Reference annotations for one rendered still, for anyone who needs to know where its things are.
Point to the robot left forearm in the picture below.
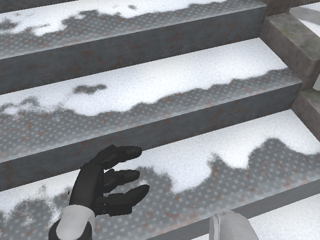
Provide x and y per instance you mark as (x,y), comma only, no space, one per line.
(75,222)

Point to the robot left hand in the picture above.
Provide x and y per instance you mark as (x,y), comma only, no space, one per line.
(91,183)

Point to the robot right thigh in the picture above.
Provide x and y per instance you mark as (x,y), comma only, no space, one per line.
(230,226)

